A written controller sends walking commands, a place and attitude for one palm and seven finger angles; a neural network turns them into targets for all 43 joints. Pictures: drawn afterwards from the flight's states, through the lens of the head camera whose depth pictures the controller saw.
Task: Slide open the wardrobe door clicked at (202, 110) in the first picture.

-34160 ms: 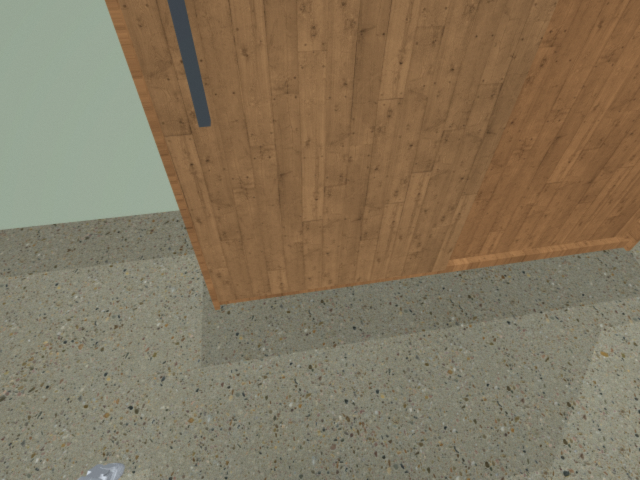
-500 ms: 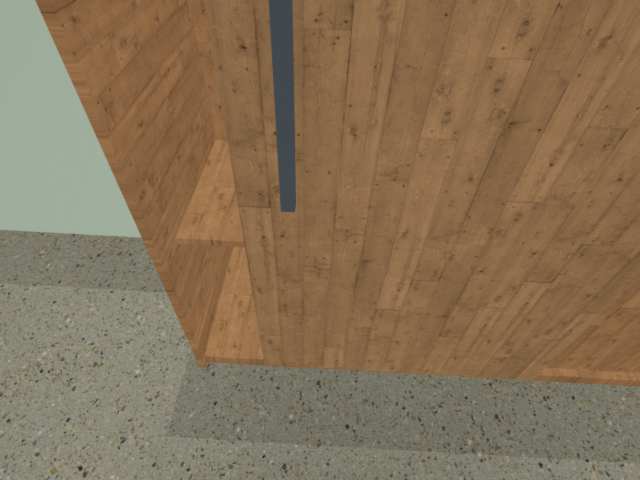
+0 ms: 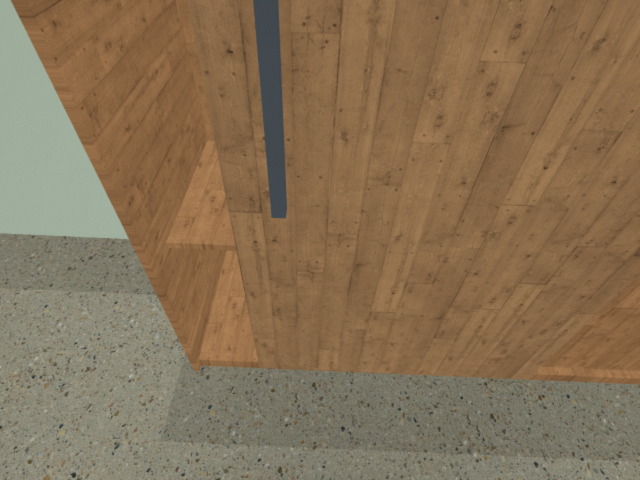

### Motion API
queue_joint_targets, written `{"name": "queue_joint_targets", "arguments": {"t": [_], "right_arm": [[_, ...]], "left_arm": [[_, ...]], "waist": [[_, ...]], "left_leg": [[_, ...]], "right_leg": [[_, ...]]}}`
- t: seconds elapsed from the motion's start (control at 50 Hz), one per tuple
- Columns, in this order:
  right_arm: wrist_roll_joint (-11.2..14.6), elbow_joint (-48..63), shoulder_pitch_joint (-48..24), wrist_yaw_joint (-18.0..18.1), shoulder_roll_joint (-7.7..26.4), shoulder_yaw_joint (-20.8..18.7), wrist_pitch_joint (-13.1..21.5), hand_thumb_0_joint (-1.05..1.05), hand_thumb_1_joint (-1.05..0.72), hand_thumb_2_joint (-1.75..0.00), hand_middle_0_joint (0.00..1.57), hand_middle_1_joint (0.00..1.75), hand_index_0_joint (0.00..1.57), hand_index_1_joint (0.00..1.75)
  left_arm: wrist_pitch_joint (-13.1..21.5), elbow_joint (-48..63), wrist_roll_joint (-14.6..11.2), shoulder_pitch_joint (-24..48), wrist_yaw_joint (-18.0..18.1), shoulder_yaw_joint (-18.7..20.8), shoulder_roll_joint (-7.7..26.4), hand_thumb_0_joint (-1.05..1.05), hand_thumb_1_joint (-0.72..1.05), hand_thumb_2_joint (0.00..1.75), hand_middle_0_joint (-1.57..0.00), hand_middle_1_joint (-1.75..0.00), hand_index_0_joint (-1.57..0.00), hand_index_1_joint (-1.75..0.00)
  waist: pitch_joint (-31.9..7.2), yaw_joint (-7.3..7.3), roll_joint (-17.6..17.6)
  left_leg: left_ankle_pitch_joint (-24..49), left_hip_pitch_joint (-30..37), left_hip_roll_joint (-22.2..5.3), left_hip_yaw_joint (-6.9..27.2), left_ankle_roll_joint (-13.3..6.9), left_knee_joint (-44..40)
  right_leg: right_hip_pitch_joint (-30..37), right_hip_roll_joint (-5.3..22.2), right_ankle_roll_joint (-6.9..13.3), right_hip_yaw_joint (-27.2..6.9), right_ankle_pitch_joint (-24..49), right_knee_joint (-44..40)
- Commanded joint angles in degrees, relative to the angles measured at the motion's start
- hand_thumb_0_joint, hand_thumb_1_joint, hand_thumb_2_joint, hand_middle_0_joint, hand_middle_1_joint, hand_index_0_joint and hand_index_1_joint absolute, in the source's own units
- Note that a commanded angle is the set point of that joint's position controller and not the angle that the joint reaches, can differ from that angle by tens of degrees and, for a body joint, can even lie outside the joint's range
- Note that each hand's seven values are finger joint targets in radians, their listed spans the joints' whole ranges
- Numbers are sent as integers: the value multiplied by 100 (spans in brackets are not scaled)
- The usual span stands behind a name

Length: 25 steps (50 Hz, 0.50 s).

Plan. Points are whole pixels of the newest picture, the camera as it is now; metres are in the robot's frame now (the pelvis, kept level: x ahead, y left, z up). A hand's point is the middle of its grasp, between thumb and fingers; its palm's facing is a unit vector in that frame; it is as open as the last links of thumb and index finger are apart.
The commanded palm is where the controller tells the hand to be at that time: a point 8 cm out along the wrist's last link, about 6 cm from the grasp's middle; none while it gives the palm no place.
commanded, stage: look again from close up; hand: left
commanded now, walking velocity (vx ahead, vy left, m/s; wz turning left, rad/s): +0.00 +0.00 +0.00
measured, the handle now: (275, 119) +0.54 +0.10 +0.19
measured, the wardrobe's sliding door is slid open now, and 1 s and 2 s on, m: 0.20 0.20 0.20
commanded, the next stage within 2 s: raise the hand with hooked fingers in 0.44 s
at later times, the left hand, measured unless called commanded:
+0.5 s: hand out of the picture +0.06 +0.22 -0.17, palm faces -0.02 -0.96 -0.28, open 7.4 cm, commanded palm none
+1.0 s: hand (143, 444) +0.17 +0.22 -0.03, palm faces +0.16 -0.99 -0.04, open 8.9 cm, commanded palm +0.15 +0.27 +0.01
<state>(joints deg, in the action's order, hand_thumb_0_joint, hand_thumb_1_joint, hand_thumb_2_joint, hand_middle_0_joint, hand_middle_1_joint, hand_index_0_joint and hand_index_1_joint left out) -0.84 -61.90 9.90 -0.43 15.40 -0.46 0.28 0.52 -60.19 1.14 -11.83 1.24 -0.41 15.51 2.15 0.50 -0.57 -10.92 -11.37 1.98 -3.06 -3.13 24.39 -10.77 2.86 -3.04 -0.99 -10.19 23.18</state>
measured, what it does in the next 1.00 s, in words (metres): lowers itself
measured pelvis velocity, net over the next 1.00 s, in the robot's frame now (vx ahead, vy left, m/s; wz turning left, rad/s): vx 0.01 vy -0.05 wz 0.04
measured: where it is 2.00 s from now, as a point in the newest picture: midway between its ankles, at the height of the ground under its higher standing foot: outside the picture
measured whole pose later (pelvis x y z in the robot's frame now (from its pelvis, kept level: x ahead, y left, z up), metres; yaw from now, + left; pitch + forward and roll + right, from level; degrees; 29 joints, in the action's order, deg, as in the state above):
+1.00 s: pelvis +0.01 -0.05 -0.08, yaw +2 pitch +9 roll -1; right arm 1.4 -31.0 11.1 3.5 15.9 -1.8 19.9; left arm 17.4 -1.9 -22.6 -25.8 -25.5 21.7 17.0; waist -6.0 -3.3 -0.2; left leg -30.1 -43.7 -1.3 2.2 1.0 65.1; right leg -41.5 0.0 1.1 3.7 -30.4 63.4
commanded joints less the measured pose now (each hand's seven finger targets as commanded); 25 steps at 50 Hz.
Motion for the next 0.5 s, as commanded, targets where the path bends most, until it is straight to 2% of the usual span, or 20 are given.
{"name": "queue_joint_targets", "arguments": {"t": [0.0,0.04,0.2,0.22,0.28,0.4,0.48], "right_arm": [[27,275,-109,69,1031,-210,138,0,-90,-90,20,30,20,30],[34,247,-114,68,1023,-202,130,0,-90,-90,20,30,20,30],[33,165,-131,70,1053,-192,128,0,-90,-90,20,30,20,30],[35,154,-115,75,1039,-187,128,0,-90,-90,20,30,20,30],[34,123,-126,82,1066,-180,137,0,-90,-90,20,30,20,30],[36,96,-146,86,1069,-167,123,0,-90,-90,20,30,20,30],[40,66,-116,92,1076,-156,131,0,-90,-90,20,30,20,30]], "left_arm": [[98,262,-5,-46,41,179,961,0,90,90,-20,-30,-20,-30],[99,242,-6,-14,45,171,969,0,90,90,-20,-30,-20,-30],[96,188,-14,51,39,171,979,0,90,90,-20,-30,-20,-30],[99,173,-9,45,42,171,975,0,90,90,-20,-30,-20,-30],[96,152,-16,82,40,170,973,0,90,90,-20,-30,-20,-30],[83,81,-16,54,34,158,955,0,90,90,-20,-30,-20,-30],[93,67,-19,58,35,153,960,0,90,90,-20,-30,-20,-30]], "waist": [[-151,-41,85],[-139,-41,-16],[-165,-37,46],[-169,-41,-52],[-189,-31,86],[-85,-33,81],[-169,-26,20]], "left_leg": [[39,-68,-817,847,127,-742],[130,-53,-817,824,133,-735],[102,57,-826,847,153,-838],[250,76,-834,845,144,-811],[303,127,-847,833,156,-847],[95,135,-842,842,167,-930],[273,188,-850,820,169,-898]], "right_leg": [[87,408,350,-333,140,-361],[116,413,344,-336,188,-383],[174,420,328,-322,147,-471],[209,419,333,-316,257,-476],[235,418,327,-324,272,-482],[188,416,313,-316,160,-548],[249,426,316,-319,248,-559]]}}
